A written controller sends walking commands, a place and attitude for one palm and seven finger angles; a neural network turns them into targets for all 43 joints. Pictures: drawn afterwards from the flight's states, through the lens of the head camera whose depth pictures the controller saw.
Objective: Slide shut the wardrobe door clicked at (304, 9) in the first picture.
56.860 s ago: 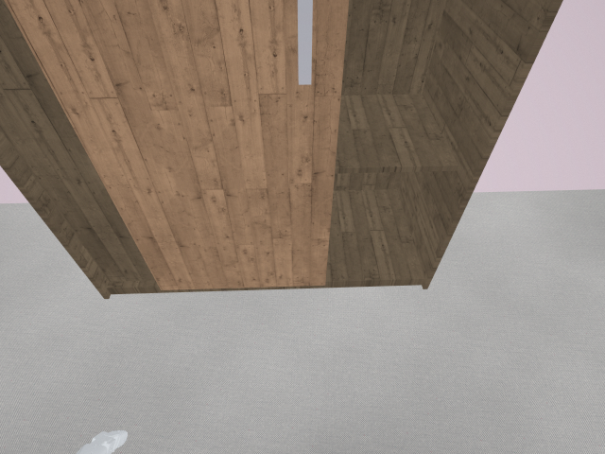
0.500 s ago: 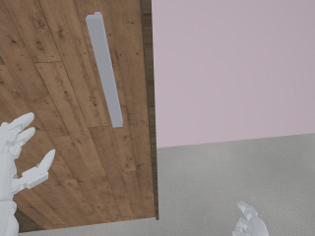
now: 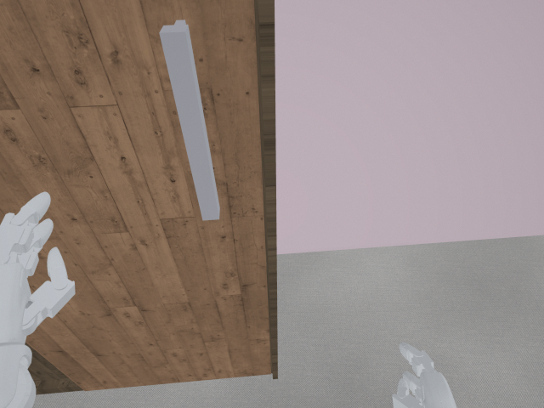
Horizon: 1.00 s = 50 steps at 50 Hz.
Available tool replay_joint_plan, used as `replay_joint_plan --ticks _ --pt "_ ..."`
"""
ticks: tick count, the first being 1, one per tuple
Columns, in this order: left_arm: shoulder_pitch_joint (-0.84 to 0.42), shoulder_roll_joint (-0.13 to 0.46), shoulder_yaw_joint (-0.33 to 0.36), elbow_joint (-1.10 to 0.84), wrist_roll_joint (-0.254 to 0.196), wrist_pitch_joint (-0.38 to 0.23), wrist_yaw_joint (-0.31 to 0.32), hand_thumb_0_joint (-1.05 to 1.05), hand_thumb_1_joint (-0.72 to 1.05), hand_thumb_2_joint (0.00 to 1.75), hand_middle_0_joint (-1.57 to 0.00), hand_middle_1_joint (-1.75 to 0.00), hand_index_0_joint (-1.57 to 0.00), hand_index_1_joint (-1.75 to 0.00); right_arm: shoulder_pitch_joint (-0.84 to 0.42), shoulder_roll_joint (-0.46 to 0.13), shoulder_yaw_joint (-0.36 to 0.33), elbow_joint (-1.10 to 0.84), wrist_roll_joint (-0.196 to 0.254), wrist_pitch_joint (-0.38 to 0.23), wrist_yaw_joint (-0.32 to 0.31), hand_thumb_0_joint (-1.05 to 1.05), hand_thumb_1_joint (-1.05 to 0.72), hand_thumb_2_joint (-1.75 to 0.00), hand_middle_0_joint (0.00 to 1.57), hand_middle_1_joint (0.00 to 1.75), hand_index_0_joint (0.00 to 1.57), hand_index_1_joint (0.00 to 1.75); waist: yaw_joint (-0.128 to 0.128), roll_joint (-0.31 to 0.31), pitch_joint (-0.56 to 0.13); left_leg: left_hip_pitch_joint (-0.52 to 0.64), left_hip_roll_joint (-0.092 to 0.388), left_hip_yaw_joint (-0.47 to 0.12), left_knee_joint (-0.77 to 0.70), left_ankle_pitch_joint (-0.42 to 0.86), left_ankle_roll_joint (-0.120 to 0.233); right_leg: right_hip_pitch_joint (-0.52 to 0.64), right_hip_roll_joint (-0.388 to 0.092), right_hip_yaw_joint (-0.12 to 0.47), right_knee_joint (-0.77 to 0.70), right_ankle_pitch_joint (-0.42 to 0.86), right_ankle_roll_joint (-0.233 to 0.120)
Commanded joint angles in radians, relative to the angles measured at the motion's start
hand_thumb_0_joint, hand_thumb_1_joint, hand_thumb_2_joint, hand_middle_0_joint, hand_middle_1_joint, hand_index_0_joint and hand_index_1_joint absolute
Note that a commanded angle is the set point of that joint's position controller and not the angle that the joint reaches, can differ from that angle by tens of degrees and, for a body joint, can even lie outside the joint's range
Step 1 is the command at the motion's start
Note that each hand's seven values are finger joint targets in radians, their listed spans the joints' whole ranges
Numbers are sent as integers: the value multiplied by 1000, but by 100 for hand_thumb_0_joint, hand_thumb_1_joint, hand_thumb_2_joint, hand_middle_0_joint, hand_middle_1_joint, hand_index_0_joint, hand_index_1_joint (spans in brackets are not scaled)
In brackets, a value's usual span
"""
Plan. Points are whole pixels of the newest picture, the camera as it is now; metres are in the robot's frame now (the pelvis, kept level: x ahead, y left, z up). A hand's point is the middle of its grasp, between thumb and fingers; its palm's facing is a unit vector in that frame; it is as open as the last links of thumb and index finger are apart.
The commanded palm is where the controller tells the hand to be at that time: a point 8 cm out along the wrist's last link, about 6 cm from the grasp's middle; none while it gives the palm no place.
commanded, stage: step back with the hand held close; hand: left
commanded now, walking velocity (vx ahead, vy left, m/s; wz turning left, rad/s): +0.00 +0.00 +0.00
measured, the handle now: (198, 133) +0.38 +0.16 +0.25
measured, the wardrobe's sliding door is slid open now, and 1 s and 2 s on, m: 0.00 0.00 0.00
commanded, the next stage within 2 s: stop stepping back and stand still in 1.18 s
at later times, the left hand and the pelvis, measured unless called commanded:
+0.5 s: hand (44, 315) +0.15 +0.27 +0.16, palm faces +0.37 -0.78 -0.50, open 7.4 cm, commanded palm +0.09 +0.31 +0.17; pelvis -0.05 +0.01 +0.00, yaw +0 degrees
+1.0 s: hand out of the picture +0.05 +0.31 +0.16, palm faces +0.50 -0.71 -0.49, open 7.4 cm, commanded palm -0.01 +0.33 +0.17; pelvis -0.13 +0.02 -0.02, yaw +4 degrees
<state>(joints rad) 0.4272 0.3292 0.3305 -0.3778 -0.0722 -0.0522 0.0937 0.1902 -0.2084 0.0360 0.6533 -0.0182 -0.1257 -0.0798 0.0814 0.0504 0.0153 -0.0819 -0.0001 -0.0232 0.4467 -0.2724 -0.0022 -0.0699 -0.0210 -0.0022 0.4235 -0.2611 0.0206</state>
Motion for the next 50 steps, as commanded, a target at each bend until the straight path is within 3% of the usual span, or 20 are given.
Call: replay_joint_plan --ticks 1,3,4,5,6,10,14,17,20,23,27,33,36,37,39,40,43,46,48,50 --pt "-104 198 114 -222 -2 -72 21 0 90 90 -20 -30 -20 -30 -142 -115 -51 -164 0 -62 -14 0 -90 -90 20 30 20 30 1 3 -71 -15 5 13 -75 253 9 -6 21 -36 -63 208 -36" --pt "-159 221 129 -237 -4 -73 24 0 90 90 -20 -30 -20 -30 -146 -117 -53 -162 2 -62 -18 0 -90 -90 20 30 20 30 -3 13 -68 -10 3 18 -75 246 11 -10 20 -30 -75 209 -35" --pt "-286 359 268 -313 7 -126 37 0 90 90 -20 -30 -20 -30 -137 -130 -46 -198 8 -40 -10 0 -90 -90 20 30 20 30 -38 -1 15 -98 12 0 -48 187 32 -105 -18 45 -137 244 -25" --pt "-167 261 197 -201 7 -132 27 0 90 90 -20 -30 -20 -30 -134 -117 -47 -170 3 -26 -10 0 -90 -90 20 30 20 30 -49 -54 18 -85 4 -13 -27 192 32 -131 -33 46 -147 250 -28" --pt "-110 233 167 -180 14 -131 22 0 90 90 -20 -30 -20 -30 -141 -122 -52 -179 -1 -15 -6 0 -90 -90 20 30 20 30 -46 -59 19 -77 5 -14 -21 221 32 -147 -36 51 -151 267 -28" --pt "3 198 143 -189 20 -151 23 0 90 90 -20 -30 -20 -30 -120 -134 -68 -203 -2 21 -1 0 -90 -90 20 30 20 30 -50 9 -103 -45 22 -1 -19 362 26 -108 -35 20 -102 337 -19" --pt "83 231 180 -244 14 -163 34 0 90 90 -20 -30 -20 -30 -112 -134 -81 -231 5 50 -5 0 -90 -90 20 30 20 30 -49 -17 -204 -47 36 -3 -21 436 24 -72 -25 1 -54 371 -8" --pt "89 286 233 -297 11 -173 44 0 90 90 -20 -30 -20 -30 -116 -133 -88 -245 10 64 -13 0 -90 -90 20 30 20 30 -50 -34 -233 -74 39 -11 -21 441 23 -57 -23 -1 -29 392 -3" --pt "101 279 231 -309 10 -183 49 0 90 90 -20 -30 -20 -30 -111 -127 -91 -254 14 64 -20 0 -90 -90 20 30 20 30 -52 -26 -214 -114 44 -16 -27 402 25 -72 -17 3 -13 368 3" --pt "90 273 226 -293 12 -190 54 0 90 90 -20 -30 -20 -30 -109 -130 -90 -250 13 57 -26 0 -90 -90 20 30 20 30 -55 13 -171 -175 52 -26 -50 310 31 -91 -12 11 -13 284 5" --pt "61 258 208 -261 21 -199 60 0 90 90 -20 -30 -20 -30 -96 -141 -92 -241 12 46 -25 0 -90 -90 20 30 20 30 -62 -11 -104 -268 39 -27 -62 49 37 -131 -20 44 -68 102 -4" --pt "8 248 175 -274 41 -232 81 0 90 90 -20 -30 -20 -30 -60 -147 -89 -220 13 25 -22 0 -90 -90 20 30 20 30 -81 -52 -48 -213 16 -28 66 -160 24 -384 -69 70 -177 -285 -30" --pt "-9 265 193 -312 45 -243 91 0 90 90 -20 -30 -20 -30 -57 -151 -86 -219 11 11 -25 0 -90 -90 20 30 20 30 -85 -18 -58 -237 42 -85 6 -190 29 -388 -34 35 -100 -276 -24" --pt "-19 283 208 -339 45 -246 93 0 90 90 -20 -30 -20 -30 -65 -160 -86 -223 9 7 -29 0 -90 -90 20 30 20 30 -87 50 -59 -283 75 -139 -87 -237 40 -334 3 15 -28 -228 -12" --pt "-10 270 228 -364 64 -251 87 0 90 90 -20 -30 -20 -30 -88 -166 -88 -241 3 -10 -31 0 -90 -90 20 30 20 30 -67 224 -110 -566 205 -317 -327 -429 112 -13 102 -11 336 -28 12" --pt "-12 268 239 -354 71 -252 82 0 90 90 -20 -30 -20 -30 -89 -156 -96 -243 -3 -14 -29 0 -90 -90 20 30 20 30 -55 240 -121 -636 244 -348 -340 -458 144 44 109 2 442 -13 10" --pt "47 258 250 -320 78 -256 74 0 90 90 -20 -30 -20 -30 -78 -143 -102 -232 -4 -27 -13 0 -90 -90 20 30 20 30 -54 149 -96 -648 227 -291 -248 -376 165 42 108 27 395 -46 -2" --pt "134 234 231 -316 58 -263 53 0 90 90 -20 -30 -20 -30 -72 -142 -97 -206 -10 -39 6 0 -90 -90 20 30 20 30 -56 186 -76 -512 172 -227 -186 -307 113 -44 104 -11 114 -91 -28" --pt "145 254 234 -346 32 -270 51 0 90 90 -20 -30 -20 -30 -65 -125 -86 -185 -13 -40 12 0 -90 -90 20 30 20 30 -70 94 -102 -317 120 -157 -67 -13 70 -158 37 54 -62 76 -51" --pt "90 288 246 -353 18 -289 50 0 90 90 -20 -30 -20 -30 -56 -113 -80 -150 -9 -33 9 0 -90 -90 20 30 20 30 -68 -25 -200 -53 92 -31 83 412 36 -275 -29 113 -69 421 -16"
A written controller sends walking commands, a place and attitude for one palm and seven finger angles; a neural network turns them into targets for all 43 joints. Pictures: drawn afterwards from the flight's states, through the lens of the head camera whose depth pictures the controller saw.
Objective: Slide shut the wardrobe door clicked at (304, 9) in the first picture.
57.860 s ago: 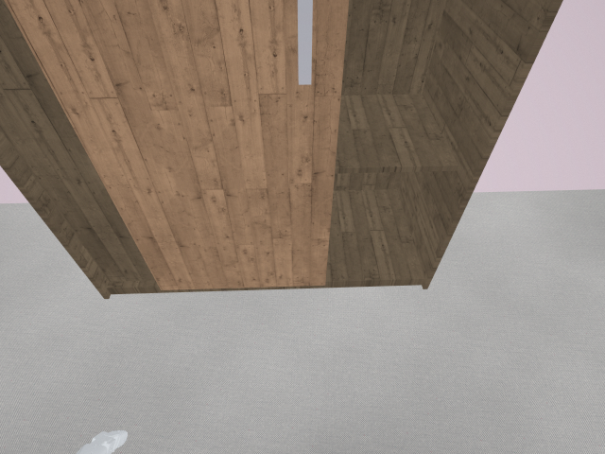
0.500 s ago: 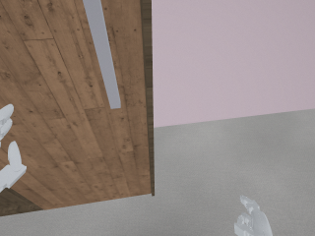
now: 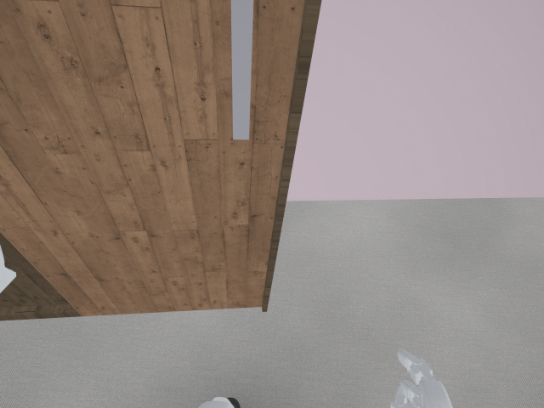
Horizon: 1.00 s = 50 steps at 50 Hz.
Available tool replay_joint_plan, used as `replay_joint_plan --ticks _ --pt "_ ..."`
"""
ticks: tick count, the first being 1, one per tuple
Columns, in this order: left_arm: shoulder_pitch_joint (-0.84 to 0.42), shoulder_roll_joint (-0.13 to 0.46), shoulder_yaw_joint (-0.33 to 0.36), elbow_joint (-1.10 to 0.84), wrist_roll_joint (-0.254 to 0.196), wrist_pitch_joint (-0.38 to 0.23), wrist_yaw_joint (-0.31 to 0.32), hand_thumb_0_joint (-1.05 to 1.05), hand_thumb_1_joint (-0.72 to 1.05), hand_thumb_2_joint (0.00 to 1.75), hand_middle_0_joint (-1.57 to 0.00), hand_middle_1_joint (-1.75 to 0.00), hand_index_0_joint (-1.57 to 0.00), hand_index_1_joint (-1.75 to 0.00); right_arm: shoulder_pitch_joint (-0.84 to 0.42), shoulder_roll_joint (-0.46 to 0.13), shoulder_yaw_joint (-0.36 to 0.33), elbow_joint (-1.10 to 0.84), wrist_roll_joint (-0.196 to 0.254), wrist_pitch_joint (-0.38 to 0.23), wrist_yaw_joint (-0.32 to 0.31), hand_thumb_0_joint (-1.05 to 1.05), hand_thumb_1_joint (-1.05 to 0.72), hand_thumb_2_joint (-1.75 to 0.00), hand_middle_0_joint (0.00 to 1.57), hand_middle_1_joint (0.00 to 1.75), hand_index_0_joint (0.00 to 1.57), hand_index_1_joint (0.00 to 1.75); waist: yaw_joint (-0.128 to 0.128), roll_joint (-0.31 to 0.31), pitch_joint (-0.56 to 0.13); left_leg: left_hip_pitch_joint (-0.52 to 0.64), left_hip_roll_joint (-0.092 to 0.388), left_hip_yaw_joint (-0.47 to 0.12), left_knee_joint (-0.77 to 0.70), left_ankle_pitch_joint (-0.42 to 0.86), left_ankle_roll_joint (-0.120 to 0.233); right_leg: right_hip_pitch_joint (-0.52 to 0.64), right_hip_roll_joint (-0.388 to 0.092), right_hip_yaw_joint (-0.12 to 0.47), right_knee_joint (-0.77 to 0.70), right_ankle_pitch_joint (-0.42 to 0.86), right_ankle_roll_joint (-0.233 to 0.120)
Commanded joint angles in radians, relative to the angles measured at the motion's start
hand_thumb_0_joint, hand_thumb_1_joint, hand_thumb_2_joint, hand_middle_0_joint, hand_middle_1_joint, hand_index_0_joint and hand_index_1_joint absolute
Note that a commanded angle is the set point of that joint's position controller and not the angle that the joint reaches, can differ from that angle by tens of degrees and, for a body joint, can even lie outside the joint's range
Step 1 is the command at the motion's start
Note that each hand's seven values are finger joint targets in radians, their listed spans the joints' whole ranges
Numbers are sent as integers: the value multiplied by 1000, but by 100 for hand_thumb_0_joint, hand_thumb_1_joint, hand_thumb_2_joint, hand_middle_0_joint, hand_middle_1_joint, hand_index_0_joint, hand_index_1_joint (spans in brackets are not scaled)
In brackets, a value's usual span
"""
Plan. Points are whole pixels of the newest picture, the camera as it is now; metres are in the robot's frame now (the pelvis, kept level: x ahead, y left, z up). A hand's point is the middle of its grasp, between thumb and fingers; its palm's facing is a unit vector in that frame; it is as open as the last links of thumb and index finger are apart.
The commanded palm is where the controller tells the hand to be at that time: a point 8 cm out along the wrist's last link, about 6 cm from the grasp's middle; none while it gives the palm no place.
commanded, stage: step back with the hand held close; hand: left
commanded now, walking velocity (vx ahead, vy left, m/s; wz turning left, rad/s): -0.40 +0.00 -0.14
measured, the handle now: (241, 46) +0.52 +0.10 +0.26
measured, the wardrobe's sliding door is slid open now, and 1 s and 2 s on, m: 0.00 0.00 0.00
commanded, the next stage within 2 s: stop stepping back and stand still in 0.18 s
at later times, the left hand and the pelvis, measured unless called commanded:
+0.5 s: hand out of the picture +0.11 +0.32 +0.16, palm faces +0.43 -0.83 -0.37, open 7.4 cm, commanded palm +0.05 +0.34 +0.19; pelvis -0.11 +0.05 +0.00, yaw -3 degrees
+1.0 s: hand out of the picture +0.04 +0.30 +0.17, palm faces +0.44 -0.85 -0.30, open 7.4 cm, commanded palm +0.00 +0.33 +0.19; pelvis -0.16 +0.04 +0.01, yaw -3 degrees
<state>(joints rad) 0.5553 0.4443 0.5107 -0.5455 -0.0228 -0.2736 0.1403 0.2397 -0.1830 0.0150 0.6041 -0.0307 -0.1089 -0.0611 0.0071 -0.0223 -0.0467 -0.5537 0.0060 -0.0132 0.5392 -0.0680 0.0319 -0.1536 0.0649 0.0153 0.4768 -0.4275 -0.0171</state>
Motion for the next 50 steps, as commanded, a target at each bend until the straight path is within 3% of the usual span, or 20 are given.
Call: replay_joint_plan --ticks 1,2,4,10,12,13,15,19,20,22,24,25,27,32,35,38,40,42,44,50 --pt "-83 185 59 -184 -31 -68 4 0 90 90 -20 -30 -20 -30 -100 -129 -57 -97 10 -39 -14 0 -90 -90 20 30 20 30 0 1 -227 530 79 18 30 373 -6 -188 -139 97 -97 823 57" --pt "-141 182 38 -221 -25 -65 5 0 90 90 -20 -30 -20 -30 -97 -124 -59 -95 14 -34 -24 0 -90 -90 20 30 20 30 -6 -21 -311 627 64 73 36 523 -4 -143 -120 53 -37 1058 102" --pt "-169 180 25 -234 -33 -49 -5 0 90 90 -20 -30 -20 -30 -121 -158 -87 -129 34 -38 -31 0 -90 -90 20 30 20 30 -1 -85 -334 686 91 45 50 531 12 -195 -81 26 -4 877 139" --pt "-122 160 61 -145 -41 -25 -16 0 90 90 -20 -30 -20 -30 -195 -155 -85 -157 2 -18 -17 0 -90 -90 20 30 20 30 13 284 -19 126 190 -119 -297 -417 11 -100 -26 47 17 2 -10" --pt "-91 192 76 -133 -44 -24 -9 0 90 90 -20 -30 -20 -30 -164 -128 -87 -152 8 1 -12 0 -90 -90 20 30 20 30 14 51 -23 245 54 -10 15 -347 -67 -331 -180 229 -215 -217 -84" --pt "-80 189 50 -144 -44 -21 -1 0 90 90 -20 -30 -20 -30 -151 -117 -92 -140 23 4 -10 0 -90 -90 20 30 20 30 15 -141 -21 377 -35 23 375 -293 -101 -583 -374 407 -393 -354 -156" --pt "-39 165 47 -123 -36 1 4 0 90 90 -20 -30 -20 -30 -156 -123 -84 -132 19 5 -3 0 -90 -90 20 30 20 30 20 -188 48 153 -37 -42 705 -330 -82 -536 -410 311 -354 -110 -197" --pt "-110 139 26 -85 -35 25 7 0 90 90 -20 -30 -20 -30 -141 -128 -39 -149 22 -20 -39 0 -90 -90 20 30 20 30 -5 -64 22 207 21 13 19 -229 -43 -218 -211 77 -68 285 -71" --pt "-143 120 10 -87 -30 20 15 0 90 90 -20 -30 -20 -30 -114 -144 -44 -136 25 -37 -46 0 -90 -90 20 30 20 30 -13 64 -15 278 10 16 -177 -143 -38 -166 -166 66 20 305 -42" --pt "-182 130 -16 -159 -13 0 30 0 90 90 -20 -30 -20 -30 -90 -185 -64 -155 31 -72 -51 0 -90 -90 20 30 20 30 2 324 -63 432 236 -225 -221 161 -5 -264 -72 8 197 81 9" --pt "-173 173 28 -195 -4 1 41 0 90 90 -20 -30 -20 -30 -67 -169 -80 -159 25 -91 -44 0 -90 -90 20 30 20 30 8 163 -141 560 254 -256 -190 350 34 -318 -32 -14 262 32 15" --pt "-204 170 7 -283 -24 4 26 0 90 90 -20 -30 -20 -30 -68 -147 -70 -142 14 -98 -37 0 -90 -90 20 30 20 30 -21 298 -150 568 264 -344 -247 323 -20 -359 -36 0 362 -43 25" --pt "-218 160 -6 -377 -11 -1 23 0 90 90 -20 -30 -20 -30 -85 -149 -74 -125 7 -111 -10 0 -90 -90 20 30 20 30 -17 275 -140 512 265 -343 -292 119 -65 -306 -56 44 418 -26 20" --pt "33 142 20 -211 -8 47 32 0 90 90 -20 -30 -20 -30 -106 -142 -55 -132 19 -76 9 0 -90 -90 20 30 20 30 -2 239 -24 234 199 -194 -464 -564 -27 -151 -6 -92 304 58 10" --pt "12 128 26 -68 -10 80 39 0 90 90 -20 -30 -20 -30 -126 -133 -48 -135 13 -23 -13 0 -90 -90 20 30 20 30 0 257 22 80 211 -148 -481 -670 -24 29 22 -164 132 -42 -20" --pt "-62 120 -11 -9 -4 110 31 0 90 90 -20 -30 -20 -30 -131 -139 -51 -132 14 7 -26 0 -90 -90 20 30 20 30 7 72 33 12 99 -32 -171 -576 -21 140 -52 -80 -126 -29 -68" --pt "-151 157 -9 -55 -9 110 17 0 90 90 -20 -30 -20 -30 -120 -142 -62 -133 24 18 -21 0 -90 -90 20 30 20 30 12 -266 56 -63 -19 29 417 -369 -26 -42 -406 447 -380 -187 -203" --pt "-273 202 26 -130 -15 60 19 0 90 90 -20 -30 -20 -30 -123 -154 -48 -113 7 -14 -6 0 -90 -90 20 30 20 30 -15 -82 22 -10 41 9 540 -283 -45 -83 -421 349 -308 167 -223" --pt "-222 98 -56 -35 -20 64 16 0 90 90 -20 -30 -20 -30 -93 -148 -60 -101 26 -31 -15 0 -90 -90 20 30 20 30 -23 -102 -13 19 37 8 474 -257 -37 -107 -346 267 -290 -129 -164" --pt "-244 144 -24 -118 3 36 41 0 90 90 -20 -30 -20 -30 -109 -142 -51 -97 13 -59 -48 0 -90 -90 20 30 20 30 -1 -5 78 278 25 108 40 -237 -2 -222 -301 144 -225 -145 -129"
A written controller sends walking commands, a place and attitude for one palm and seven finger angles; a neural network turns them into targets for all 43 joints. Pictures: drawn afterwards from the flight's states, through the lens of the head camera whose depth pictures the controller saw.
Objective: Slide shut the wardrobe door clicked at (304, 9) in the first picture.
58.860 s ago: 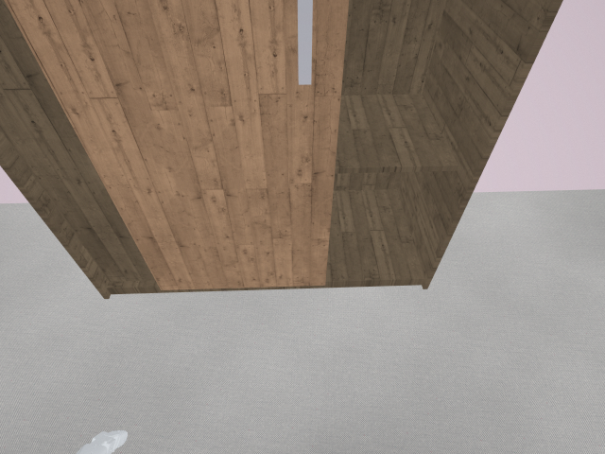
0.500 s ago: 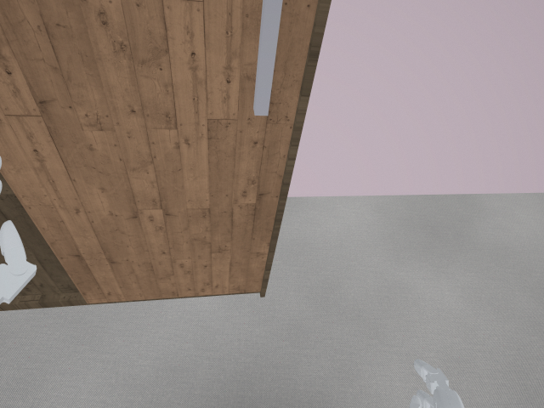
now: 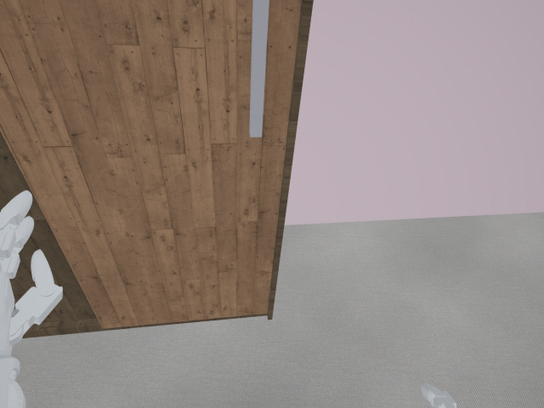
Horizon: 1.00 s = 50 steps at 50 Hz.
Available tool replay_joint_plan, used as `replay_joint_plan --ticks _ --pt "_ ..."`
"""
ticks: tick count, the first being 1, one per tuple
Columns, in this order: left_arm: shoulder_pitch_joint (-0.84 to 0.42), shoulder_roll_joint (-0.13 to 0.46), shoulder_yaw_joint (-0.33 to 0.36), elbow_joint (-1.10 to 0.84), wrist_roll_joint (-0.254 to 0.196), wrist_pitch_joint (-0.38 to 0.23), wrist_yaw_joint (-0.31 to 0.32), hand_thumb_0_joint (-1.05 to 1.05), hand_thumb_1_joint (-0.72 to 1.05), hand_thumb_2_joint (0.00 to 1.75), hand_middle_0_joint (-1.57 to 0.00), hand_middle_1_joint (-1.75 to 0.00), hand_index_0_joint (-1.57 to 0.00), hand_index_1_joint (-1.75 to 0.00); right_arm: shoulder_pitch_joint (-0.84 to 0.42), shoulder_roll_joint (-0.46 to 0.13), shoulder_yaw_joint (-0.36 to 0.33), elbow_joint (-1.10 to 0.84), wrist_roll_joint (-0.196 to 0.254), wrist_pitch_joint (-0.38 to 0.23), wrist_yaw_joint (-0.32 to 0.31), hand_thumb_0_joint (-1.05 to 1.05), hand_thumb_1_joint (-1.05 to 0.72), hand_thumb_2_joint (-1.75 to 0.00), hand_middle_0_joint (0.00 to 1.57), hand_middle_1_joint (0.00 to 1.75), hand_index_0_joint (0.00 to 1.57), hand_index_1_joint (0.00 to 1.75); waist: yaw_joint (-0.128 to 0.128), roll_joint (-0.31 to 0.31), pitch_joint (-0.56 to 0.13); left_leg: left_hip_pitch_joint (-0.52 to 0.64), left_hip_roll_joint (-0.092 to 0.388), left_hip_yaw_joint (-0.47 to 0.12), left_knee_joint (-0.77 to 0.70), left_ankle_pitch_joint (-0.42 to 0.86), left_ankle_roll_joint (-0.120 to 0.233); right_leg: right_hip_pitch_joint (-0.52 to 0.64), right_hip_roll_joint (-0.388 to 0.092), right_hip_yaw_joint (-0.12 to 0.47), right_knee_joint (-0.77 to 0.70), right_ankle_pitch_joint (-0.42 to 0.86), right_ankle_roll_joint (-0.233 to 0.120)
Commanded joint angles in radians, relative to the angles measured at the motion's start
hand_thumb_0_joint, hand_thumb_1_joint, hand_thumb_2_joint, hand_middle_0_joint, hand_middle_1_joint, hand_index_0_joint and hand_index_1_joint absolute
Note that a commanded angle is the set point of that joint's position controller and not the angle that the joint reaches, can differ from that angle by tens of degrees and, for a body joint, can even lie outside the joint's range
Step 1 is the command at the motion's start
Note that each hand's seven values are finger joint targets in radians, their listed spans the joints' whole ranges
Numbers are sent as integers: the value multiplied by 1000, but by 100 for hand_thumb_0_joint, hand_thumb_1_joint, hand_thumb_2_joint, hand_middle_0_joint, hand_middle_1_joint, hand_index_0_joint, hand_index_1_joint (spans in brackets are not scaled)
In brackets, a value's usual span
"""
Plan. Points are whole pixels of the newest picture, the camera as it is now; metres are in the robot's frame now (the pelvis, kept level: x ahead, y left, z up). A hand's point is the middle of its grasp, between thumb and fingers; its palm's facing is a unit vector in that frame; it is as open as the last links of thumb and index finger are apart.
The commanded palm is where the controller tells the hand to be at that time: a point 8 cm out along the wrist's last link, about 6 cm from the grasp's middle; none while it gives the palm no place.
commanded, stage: stop stepping back and stand still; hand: left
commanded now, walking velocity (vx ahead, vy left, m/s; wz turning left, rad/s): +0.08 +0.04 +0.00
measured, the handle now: (256, 70) +0.67 +0.10 +0.25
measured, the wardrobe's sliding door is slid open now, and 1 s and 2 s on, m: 0.00 0.00 0.00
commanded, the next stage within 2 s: let the arm hang, fingers relaxed in 0.82 s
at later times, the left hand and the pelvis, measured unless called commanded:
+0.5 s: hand (34, 278) +0.21 +0.30 +0.15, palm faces +0.43 -0.79 -0.43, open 7.4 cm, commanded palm +0.15 +0.34 +0.18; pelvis +0.01 +0.04 +0.00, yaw +0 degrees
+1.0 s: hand (51, 321) +0.20 +0.31 +0.07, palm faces +0.27 -0.84 -0.47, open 7.4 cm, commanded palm none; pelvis -0.01 +0.05 -0.01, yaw +1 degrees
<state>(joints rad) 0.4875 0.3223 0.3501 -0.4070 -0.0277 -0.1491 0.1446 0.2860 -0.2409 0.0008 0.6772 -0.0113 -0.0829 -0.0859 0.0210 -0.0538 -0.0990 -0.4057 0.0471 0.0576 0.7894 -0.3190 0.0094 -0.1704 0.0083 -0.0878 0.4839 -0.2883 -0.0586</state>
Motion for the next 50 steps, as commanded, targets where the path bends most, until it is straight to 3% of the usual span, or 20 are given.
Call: replay_joint_plan --ticks 1,2,4,5,7,9,11,13,14,16,20,25,29,32,35,45,46,47,49,50 --pt "-173 269 147 -277 6 -96 41 0 90 90 -20 -30 -20 -30 -144 -91 -42 -173 -7 -92 -24 0 -90 -90 20 30 20 30 -16 54 111 172 -20 29 -272 13 25 -187 -222 228 -179 -255 -69" --pt "-148 278 160 -287 2 -101 42 0 90 90 -20 -30 -20 -30 -140 -102 -48 -180 -4 -97 -28 0 -90 -90 20 30 20 30 -20 113 100 212 7 -18 -336 11 37 -182 -191 197 -92 -192 -41" --pt "-137 276 178 -350 3 -120 43 0 90 90 -20 -30 -20 -30 -144 -126 -53 -207 0 -100 -21 0 -90 -90 20 30 20 30 -14 308 59 254 148 -239 -404 153 98 -207 -55 93 119 -24 36" --pt "-123 291 201 -353 4 -126 44 0 90 90 -20 -30 -20 -30 -145 -121 -50 -212 7 -100 -14 0 -90 -90 20 30 20 30 -6 301 33 242 188 -285 -405 284 113 -180 -22 58 168 43 62" --pt "-79 285 209 -299 -3 -127 24 0 90 90 -20 -30 -20 -30 -144 -103 -41 -196 -2 -104 -7 0 -90 -90 20 30 20 30 -11 303 67 132 169 -261 -444 199 102 -105 -21 50 116 -46 62" --pt "-48 247 194 -225 2 -122 20 0 90 90 -20 -30 -20 -30 -132 -103 -43 -192 8 -105 3 0 -90 -90 20 30 20 30 -10 173 77 58 122 -162 -373 168 69 -12 -33 75 1 54 54" --pt "-6 225 175 -169 -9 -117 13 0 90 90 -20 -30 -20 -30 -119 -95 -52 -194 14 -100 15 0 -90 -90 20 30 20 30 -21 -18 33 76 24 -43 -207 163 21 -12 -130 221 -85 189 16" --pt "10 218 159 -151 -20 -105 12 0 90 90 -20 -30 -20 -30 -124 -87 -51 -195 20 -90 23 0 -90 -90 20 30 20 30 -29 -86 29 56 -13 -21 -126 135 -1 -7 -216 289 -117 312 -28" --pt "0 222 160 -154 -19 -103 13 0 90 90 -20 -30 -20 -30 -128 -84 -48 -194 20 -87 24 0 -90 -90 20 30 20 30 -29 -71 28 66 -12 -22 -150 118 -2 -8 -225 274 -113 336 -32" --pt "6 242 178 -174 -20 -106 12 0 90 90 -20 -30 -20 -30 -138 -77 -40 -194 15 -85 19 0 -90 -90 20 30 20 30 -24 -41 17 148 2 -37 -255 194 8 -41 -178 198 -77 296 1" --pt "-45 269 187 -273 -12 -117 13 0 90 90 -20 -30 -20 -30 -162 -81 -29 -205 10 -84 5 0 -90 -90 20 30 20 30 -13 132 -6 236 77 -120 -358 415 35 -54 -64 88 3 232 59" --pt "-70 255 175 -313 -5 -122 21 0 90 90 -20 -30 -20 -30 -158 -85 -32 -209 7 -101 3 0 -90 -90 20 30 20 30 -8 202 -13 214 82 -122 -402 349 30 2 -40 76 -4 193 59" --pt "1 227 170 -264 -9 -113 17 0 90 90 -20 -30 -20 -30 -160 -84 -35 -214 8 -98 9 0 -90 -90 20 30 20 30 -9 180 -9 193 67 -106 -408 285 16 15 -42 80 -44 180 57" --pt "51 226 185 -215 -18 -104 15 0 90 90 -20 -30 -20 -30 -163 -85 -39 -218 9 -86 9 0 -90 -90 20 30 20 30 -11 110 4 185 52 -97 -410 201 10 -1 -56 99 -92 166 51" --pt "18 218 171 -216 -20 -100 13 0 90 90 -20 -30 -20 -30 -173 -87 -40 -223 12 -77 5 0 -90 -90 20 30 20 30 -17 83 24 184 45 -88 -406 143 7 -36 -63 118 -121 137 50" --pt "-47 234 156 -268 -6 -104 23 0 90 90 -20 -30 -20 -30 -181 -90 -40 -224 8 -87 -10 0 -90 -90 20 30 20 30 -10 137 21 191 39 -93 -429 109 13 -32 -57 110 -127 107 52" --pt "-40 93 -234 555 71 48 -129 0 90 90 -20 -30 -20 -30 -196 -305 -91 49 7 -112 87 0 -90 -90 20 30 20 30 -58 138 85 106 72 -123 -244 351 31 -137 -132 80 34 266 39" --pt "-46 72 -220 570 62 124 -146 0 90 90 -20 -30 -20 -30 -146 -237 -92 32 18 -48 88 0 -90 -90 20 30 20 30 -41 145 12 164 85 -100 -257 399 16 -145 -129 126 8 188 46" --pt "-81 55 -224 602 55 146 -147 0 90 90 -20 -30 -20 -30 -140 -213 -71 13 13 -4 88 0 -90 -90 20 30 20 30 -32 136 10 73 116 -154 -297 249 47 -144 -93 75 68 -18 43" --pt "-108 63 -232 649 59 148 -146 0 90 90 -20 -30 -20 -30 -155 -214 -62 14 4 12 87 0 -90 -90 20 30 20 30 -26 93 41 15 119 -183 -329 180 62 -127 -78 76 82 -47 39"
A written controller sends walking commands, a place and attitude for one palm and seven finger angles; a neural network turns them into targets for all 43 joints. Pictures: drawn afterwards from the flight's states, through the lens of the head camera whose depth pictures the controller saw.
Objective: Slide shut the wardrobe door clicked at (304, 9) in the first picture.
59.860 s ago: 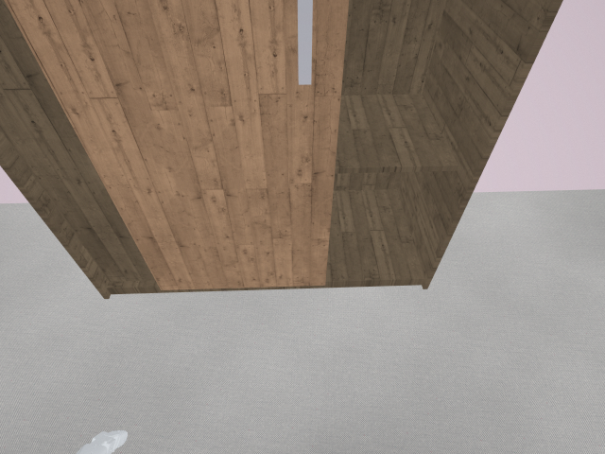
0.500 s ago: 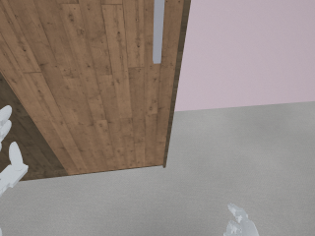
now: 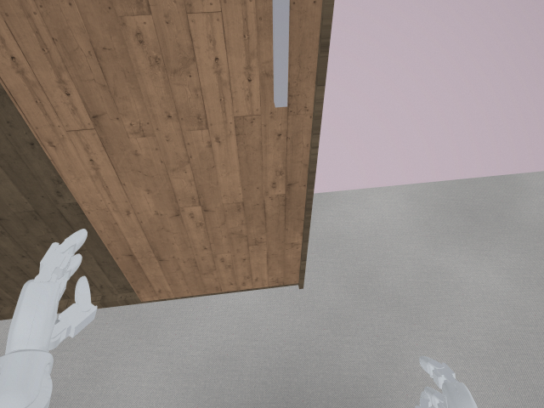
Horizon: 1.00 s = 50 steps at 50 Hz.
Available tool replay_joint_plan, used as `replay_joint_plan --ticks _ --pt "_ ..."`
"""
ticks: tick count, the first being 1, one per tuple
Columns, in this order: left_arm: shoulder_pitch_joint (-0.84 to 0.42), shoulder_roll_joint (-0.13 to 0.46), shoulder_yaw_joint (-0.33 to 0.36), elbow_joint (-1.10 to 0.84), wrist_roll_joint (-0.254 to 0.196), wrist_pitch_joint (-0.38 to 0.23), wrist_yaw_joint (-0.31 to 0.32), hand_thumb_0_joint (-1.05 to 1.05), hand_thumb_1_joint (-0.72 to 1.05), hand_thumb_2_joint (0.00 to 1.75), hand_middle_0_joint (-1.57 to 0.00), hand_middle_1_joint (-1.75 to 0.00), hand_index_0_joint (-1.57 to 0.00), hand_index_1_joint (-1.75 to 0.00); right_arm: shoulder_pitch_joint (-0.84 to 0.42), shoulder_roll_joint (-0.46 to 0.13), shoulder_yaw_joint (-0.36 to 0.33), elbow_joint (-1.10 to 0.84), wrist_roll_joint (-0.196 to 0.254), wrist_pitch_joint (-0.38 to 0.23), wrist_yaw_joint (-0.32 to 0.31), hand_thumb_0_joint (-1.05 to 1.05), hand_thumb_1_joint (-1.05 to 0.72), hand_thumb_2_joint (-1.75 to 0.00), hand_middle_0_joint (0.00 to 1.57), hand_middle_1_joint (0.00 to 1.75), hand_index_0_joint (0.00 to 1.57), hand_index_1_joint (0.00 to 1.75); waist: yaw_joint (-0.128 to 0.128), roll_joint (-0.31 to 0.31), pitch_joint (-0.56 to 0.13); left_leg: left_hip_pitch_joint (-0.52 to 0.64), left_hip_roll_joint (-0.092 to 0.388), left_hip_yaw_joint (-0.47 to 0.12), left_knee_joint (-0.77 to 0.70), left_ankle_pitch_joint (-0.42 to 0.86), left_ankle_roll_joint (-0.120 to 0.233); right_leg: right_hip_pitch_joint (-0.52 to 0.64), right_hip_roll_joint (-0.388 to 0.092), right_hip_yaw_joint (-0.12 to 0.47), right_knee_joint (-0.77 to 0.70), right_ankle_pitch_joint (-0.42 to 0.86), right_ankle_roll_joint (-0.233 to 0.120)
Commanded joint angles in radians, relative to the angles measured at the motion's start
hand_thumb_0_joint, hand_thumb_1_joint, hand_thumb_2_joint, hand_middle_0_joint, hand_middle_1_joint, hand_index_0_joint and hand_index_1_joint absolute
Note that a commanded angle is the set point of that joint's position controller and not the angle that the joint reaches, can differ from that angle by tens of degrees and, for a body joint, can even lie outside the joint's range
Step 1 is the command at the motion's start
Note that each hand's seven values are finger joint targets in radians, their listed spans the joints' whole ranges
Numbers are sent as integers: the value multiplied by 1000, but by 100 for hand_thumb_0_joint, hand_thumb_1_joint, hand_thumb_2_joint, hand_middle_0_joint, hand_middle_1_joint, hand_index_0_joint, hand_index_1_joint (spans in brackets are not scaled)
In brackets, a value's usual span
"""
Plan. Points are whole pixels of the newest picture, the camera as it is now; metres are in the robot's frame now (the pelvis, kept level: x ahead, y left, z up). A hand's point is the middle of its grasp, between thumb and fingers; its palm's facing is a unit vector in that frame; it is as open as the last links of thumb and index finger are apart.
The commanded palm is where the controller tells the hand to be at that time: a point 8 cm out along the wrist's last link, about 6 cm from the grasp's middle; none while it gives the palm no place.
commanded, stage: let the arm hang, fingers relaxed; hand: left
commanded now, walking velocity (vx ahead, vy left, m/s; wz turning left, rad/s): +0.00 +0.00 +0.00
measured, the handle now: (279, 32) +0.69 +0.04 +0.26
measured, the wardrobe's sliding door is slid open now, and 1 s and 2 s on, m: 0.00 0.00 0.00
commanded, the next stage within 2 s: look to check the result in 1.02 s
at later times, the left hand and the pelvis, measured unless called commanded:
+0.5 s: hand out of the picture -0.03 +0.22 -0.16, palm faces +0.01 -0.96 -0.27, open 7.3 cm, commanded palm none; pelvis +0.00 +0.00 +0.00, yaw +1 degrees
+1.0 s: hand out of the picture +0.11 +0.23 -0.14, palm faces -0.03 -0.95 -0.30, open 7.4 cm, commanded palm none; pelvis +0.02 -0.01 +0.01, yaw +0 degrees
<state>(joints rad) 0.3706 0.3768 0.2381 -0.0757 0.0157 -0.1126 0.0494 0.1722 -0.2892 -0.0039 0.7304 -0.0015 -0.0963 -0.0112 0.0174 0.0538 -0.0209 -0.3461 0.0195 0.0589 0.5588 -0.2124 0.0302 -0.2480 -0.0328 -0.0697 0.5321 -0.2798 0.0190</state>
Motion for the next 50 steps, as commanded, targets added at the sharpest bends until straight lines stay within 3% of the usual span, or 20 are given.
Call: replay_joint_plan --ticks 1,2,4,6,8,11,12,14,16,17,19,24,31,43,50 --pt "-11 22 -128 369 17 113 -51 0 90 90 -20 -30 -20 -30 -49 -167 -50 -34 -13 36 12 0 -90 -90 20 30 20 30 -17 -89 -18 -67 139 -193 -109 12 43 -34 -36 68 14 -62 -43" --pt "-40 38 -135 419 21 113 -51 0 90 90 -20 -30 -20 -30 -48 -164 -47 -25 -18 44 12 0 -90 -90 20 30 20 30 -16 -180 -14 -59 122 -192 -103 2 33 -38 -48 85 -26 -50 -51" --pt "-94 67 -146 527 23 112 -50 0 90 90 -20 -30 -20 -30 -26 -155 -45 0 -20 64 13 0 -90 -90 20 30 20 30 -28 -312 -17 10 62 -134 -18 20 19 -79 -114 141 -113 -26 -81" --pt "-146 60 -166 633 18 121 -44 0 90 90 -20 -30 -20 -30 6 -114 -38 38 -25 89 13 0 -90 -90 20 30 20 30 -47 -309 -2 80 13 -73 54 -14 -1 -151 -164 172 -168 -59 -115" --pt "-172 36 -187 716 13 130 -37 0 90 90 -20 -30 -20 -30 36 -76 -30 78 -30 106 14 0 -90 -90 20 30 20 30 -61 -146 32 124 21 -66 46 -23 -7 -212 -158 154 -172 -154 -115" --pt "-140 16 -198 837 6 133 -36 0 90 90 -20 -30 -20 -30 44 -77 -23 126 -33 109 10 0 -90 -90 20 30 20 30 -43 91 93 22 69 -161 -131 -134 10 -162 -73 114 -131 -226 -70" --pt "-107 26 -195 874 6 131 -35 0 90 90 -20 -30 -20 -30 42 -96 -26 136 -31 106 7 0 -90 -90 20 30 20 30 -24 147 79 -15 83 -193 -174 -161 18 -91 -55 99 -113 -173 -61" --pt "-69 9 -178 941 5 122 -34 0 90 90 -20 -30 -20 -30 49 -101 -36 161 -32 98 -3 0 -90 -90 20 30 20 30 -4 187 11 -45 99 -214 -215 -192 29 33 -44 83 -95 -80 -66" --pt "-60 13 -182 993 0 115 -37 0 90 90 -20 -30 -20 -30 65 -106 -39 187 -26 94 -8 0 -90 -90 20 30 20 30 -2 158 -27 -17 97 -205 -215 -177 25 70 -48 83 -107 -46 -71" --pt "-66 15 -183 1012 1 112 -37 0 90 90 -20 -30 -20 -30 74 -111 -43 195 -22 94 -12 0 -90 -90 20 30 20 30 -5 93 -21 8 100 -203 -205 -137 25 64 -50 82 -127 -28 -73" --pt "-84 15 -183 1044 0 106 -37 0 90 90 -20 -30 -20 -30 98 -111 -47 223 -20 91 -15 0 -90 -90 20 30 20 30 -15 21 -32 52 96 -183 -186 -82 23 55 -66 89 -155 -12 -77" --pt "-118 30 -187 1102 0 103 -35 0 90 90 -20 -30 -20 -30 112 -111 -52 275 -17 96 -17 0 -90 -90 20 30 20 30 -29 -60 38 110 92 -151 -179 -41 15 -17 -84 96 -213 -55 -80" --pt "-166 70 -186 1145 2 101 -36 0 90 90 -20 -30 -20 -30 55 -149 -55 309 -20 93 -11 0 -90 -90 20 30 20 30 -27 -73 89 113 100 -160 -237 -80 15 -25 -81 103 -237 -84 -71" --pt "-260 120 -188 1143 1 86 -41 0 90 90 -20 -30 -20 -30 -74 -200 -45 323 -18 77 -1 0 -90 -90 20 30 20 30 -20 -27 19 188 109 -153 -253 119 5 64 -100 105 -243 83 -54" --pt "-295 136 -189 1141 -1 83 -43 0 90 90 -20 -30 -20 -30 -107 -227 -39 324 -16 72 -2 0 -90 -90 20 30 20 30 -22 -32 -18 229 115 -148 -253 206 0 105 -106 106 -250 156 -49"
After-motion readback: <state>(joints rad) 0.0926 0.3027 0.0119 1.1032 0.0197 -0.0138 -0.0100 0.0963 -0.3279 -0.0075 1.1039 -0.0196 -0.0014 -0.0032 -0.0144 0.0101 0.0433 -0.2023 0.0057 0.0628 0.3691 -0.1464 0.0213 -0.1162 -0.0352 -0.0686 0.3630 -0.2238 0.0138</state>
